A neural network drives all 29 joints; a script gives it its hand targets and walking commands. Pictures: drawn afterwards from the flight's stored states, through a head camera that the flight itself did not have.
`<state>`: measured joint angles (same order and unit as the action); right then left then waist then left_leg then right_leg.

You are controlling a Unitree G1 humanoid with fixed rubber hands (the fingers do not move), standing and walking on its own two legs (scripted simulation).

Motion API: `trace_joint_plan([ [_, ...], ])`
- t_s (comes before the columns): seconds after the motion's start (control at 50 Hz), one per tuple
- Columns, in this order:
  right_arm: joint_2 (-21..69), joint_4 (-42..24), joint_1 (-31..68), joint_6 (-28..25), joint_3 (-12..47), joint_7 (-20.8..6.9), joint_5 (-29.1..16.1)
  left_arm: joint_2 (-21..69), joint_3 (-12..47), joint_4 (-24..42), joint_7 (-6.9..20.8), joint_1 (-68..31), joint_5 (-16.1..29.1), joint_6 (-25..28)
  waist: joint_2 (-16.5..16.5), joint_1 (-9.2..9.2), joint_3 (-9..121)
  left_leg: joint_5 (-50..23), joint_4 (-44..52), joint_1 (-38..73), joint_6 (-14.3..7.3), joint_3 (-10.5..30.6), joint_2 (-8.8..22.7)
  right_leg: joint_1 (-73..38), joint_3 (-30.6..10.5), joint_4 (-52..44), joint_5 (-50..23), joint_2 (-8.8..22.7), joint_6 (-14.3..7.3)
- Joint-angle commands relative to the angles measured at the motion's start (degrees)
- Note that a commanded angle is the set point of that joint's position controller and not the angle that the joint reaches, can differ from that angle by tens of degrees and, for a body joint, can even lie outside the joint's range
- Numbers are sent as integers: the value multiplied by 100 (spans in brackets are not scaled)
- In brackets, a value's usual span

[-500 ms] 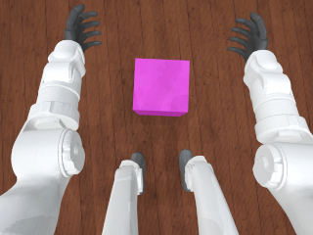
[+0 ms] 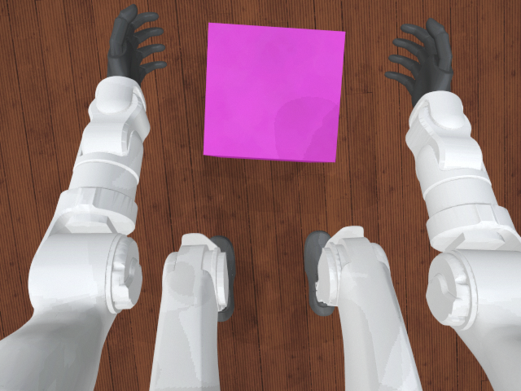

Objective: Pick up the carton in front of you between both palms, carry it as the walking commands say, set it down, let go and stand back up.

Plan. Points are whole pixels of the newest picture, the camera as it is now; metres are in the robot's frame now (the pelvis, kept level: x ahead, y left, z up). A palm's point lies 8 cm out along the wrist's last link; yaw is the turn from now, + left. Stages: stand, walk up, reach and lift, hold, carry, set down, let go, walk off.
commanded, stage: reach and lift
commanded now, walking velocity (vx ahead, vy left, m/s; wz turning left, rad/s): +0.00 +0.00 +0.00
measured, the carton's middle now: (269, 107) +0.50 +0.00 -0.37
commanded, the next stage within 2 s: none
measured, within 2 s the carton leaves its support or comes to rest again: leaves its support in 1.24 s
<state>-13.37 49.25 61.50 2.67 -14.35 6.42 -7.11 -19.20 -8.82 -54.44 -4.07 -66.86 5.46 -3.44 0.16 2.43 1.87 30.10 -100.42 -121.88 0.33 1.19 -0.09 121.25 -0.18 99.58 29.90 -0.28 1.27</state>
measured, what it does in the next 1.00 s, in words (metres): lowers itself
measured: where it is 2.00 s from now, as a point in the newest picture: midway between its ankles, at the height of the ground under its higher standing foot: (272, 290)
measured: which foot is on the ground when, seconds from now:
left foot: down 0.00-1.00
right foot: down 0.00-1.00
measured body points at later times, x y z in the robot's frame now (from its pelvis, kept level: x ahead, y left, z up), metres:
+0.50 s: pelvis -0.04 +0.00 -0.12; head +0.34 +0.01 +0.11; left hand +0.53 +0.18 -0.32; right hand +0.51 -0.19 -0.32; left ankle +0.08 +0.12 -0.46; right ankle +0.09 -0.12 -0.46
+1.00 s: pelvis -0.04 +0.00 -0.12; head +0.34 +0.01 +0.12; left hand +0.53 +0.15 -0.30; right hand +0.51 -0.16 -0.30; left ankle +0.08 +0.12 -0.46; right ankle +0.09 -0.12 -0.46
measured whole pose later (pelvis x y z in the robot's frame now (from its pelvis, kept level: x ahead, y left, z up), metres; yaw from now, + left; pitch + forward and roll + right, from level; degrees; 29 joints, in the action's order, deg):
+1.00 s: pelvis -0.04 +0.00 -0.12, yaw +0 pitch +37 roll -1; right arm -15.0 66.2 84.0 0.3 -4.9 10.6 -14.5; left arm -20.2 2.0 -70.5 -7.6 -88.6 13.9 -1.0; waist -0.9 1.9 -21.3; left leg 31.1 -124.3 -130.6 0.7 1.5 -0.2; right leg 130.1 -0.2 123.4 30.7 -1.0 1.5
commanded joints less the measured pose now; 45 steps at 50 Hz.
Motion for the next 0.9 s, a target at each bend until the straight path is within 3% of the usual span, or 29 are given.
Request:
trace_joint_plan([
  [0.0, -856, -822, 1429, -28, 245, 125, -339, -852, 229, 844, -93, -1824, 361, 43, 430, 55, 7143, -2831, -29, 4189, 145, -220, -301, -3359, 357, -32, -2765, -323, 201],
  [0.12, -964, -146, 2329, 160, 382, 245, -539, -1015, 449, -2, -152, -2584, 623, -121, 283, 74, 5817, -1147, -430, 3137, 102, -224, -148, -2832, 381, 423, -1290, -175, 176],
  [0.2, -1013, 576, 2771, 113, 406, 215, -537, -1087, 532, -738, -121, -2956, 664, -60, 213, 66, 4977, -641, -718, 2621, 90, -161, -52, -2453, 312, 713, -803, -90, 160],
  [0.32, -1165, 1191, 3288, -101, 506, 165, -599, -1205, 698, -1177, -94, -3468, 728, 142, 252, 65, 4553, -801, -1198, 2461, 99, -52, 13, -2291, 231, 1229, -989, -56, 152],
  [0.48, -1482, 788, 3755, -289, 908, 288, -1059, -1317, 1126, -522, -259, -3913, 1152, 265, 412, 111, 5881, -1735, -1709, 3420, 139, -119, -67, -2740, 303, 1698, -1806, -113, 120],
  [0.56, -1255, 762, 3376, -263, 1017, 314, -1096, -1163, 1106, -435, -293, -3601, 1146, 227, 359, 59, 6024, -2107, -1779, 3504, 154, -194, -132, -2922, 327, 1748, -2139, -173, 136],
  [0.7, -934, 1265, 3037, -275, 743, 203, -711, -836, 817, -1085, -160, -3053, 795, 258, 182, 45, 4360, -1482, -1611, 2223, 136, -115, -122, -2197, 232, 1610, -1670, -191, 163],
  [0.88, -350, 1091, 3620, -325, 1052, 225, -795, -254, 1123, -1007, -176, -3666, 892, 336, 169, -24, 4497, -1246, -1498, 2369, 70, -138, -211, -2428, 188, 1530, -1487, -278, 125],
])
